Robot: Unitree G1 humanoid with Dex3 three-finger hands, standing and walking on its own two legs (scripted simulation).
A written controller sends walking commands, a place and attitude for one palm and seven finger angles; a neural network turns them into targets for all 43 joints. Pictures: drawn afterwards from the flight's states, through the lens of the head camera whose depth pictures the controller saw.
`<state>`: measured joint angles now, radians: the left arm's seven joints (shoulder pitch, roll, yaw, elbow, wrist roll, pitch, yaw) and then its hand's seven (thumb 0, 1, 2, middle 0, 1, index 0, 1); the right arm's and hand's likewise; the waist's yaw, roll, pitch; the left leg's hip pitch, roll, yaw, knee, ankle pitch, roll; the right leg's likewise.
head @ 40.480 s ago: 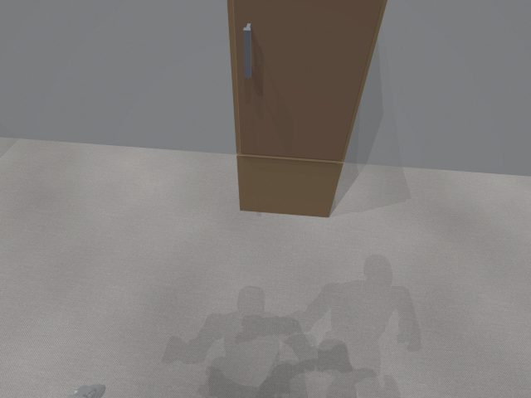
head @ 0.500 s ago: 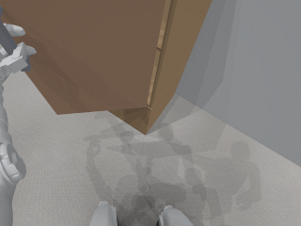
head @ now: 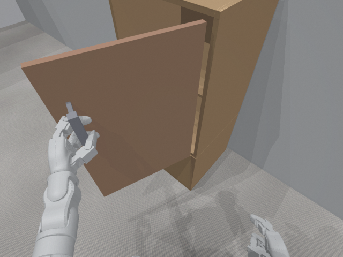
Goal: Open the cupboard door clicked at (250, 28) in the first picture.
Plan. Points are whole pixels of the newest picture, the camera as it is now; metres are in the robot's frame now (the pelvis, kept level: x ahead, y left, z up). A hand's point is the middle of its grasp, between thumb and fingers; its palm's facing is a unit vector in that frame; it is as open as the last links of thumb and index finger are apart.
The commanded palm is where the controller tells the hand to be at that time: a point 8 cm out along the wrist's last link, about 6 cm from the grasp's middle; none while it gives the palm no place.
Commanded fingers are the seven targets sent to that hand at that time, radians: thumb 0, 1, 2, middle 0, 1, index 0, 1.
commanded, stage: pull the door open along its arc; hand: left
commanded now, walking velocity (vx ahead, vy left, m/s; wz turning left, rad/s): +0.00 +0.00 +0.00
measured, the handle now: (80, 130) +0.39 +0.23 +0.09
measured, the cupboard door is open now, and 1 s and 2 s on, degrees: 70 84 86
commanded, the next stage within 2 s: open thumb and fingers to let go in 0.32 s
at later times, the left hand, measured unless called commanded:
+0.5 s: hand (122, 172) +0.28 +0.11 +0.09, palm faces +0.42 -0.91 +0.01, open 5.9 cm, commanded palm +0.24 +0.17 +0.09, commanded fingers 0.00 0.55 0.75 -0.38 -1.31 -0.38 -1.31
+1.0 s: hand (116, 168) +0.28 +0.13 +0.09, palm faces +0.40 -0.92 +0.03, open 13.4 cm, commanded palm +0.24 +0.17 +0.09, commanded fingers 0.00 -0.50 0.30 -0.23 -0.80 -0.23 -0.80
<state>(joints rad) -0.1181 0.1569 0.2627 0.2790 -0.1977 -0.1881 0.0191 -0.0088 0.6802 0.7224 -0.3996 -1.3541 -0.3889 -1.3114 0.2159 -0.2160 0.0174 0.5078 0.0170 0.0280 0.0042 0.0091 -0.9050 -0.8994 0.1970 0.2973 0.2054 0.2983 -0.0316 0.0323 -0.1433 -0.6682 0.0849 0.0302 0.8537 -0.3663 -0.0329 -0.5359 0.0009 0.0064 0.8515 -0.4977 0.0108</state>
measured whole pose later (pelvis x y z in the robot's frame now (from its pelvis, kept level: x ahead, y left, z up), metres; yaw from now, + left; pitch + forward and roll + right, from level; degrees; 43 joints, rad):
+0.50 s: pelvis +0.00 -0.04 +0.00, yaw +3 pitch +6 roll +1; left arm 0.13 -0.01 -0.01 0.06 -0.05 -0.24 0.36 0.00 0.70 0.79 -0.37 -1.35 -0.36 -1.33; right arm 0.23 -0.24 -0.01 0.61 -0.05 0.03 -0.02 0.01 -0.90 -0.90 0.20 0.30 0.20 0.30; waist -0.01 0.04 -0.09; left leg -0.56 0.07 -0.03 0.79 -0.33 -0.05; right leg -0.43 -0.01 -0.05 0.85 -0.52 -0.04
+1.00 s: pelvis -0.01 -0.02 +0.01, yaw +3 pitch +5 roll +0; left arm 0.08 -0.01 -0.05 0.08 -0.04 -0.21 0.37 0.00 -0.37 0.36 -0.30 -1.15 -0.30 -1.14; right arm 0.19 -0.20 0.01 0.59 -0.05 0.04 -0.02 0.01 -0.90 -0.90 0.20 0.30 0.21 0.30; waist 0.01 0.03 -0.09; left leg -0.56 0.05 -0.02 0.80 -0.33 -0.05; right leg -0.42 -0.02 -0.04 0.83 -0.50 -0.01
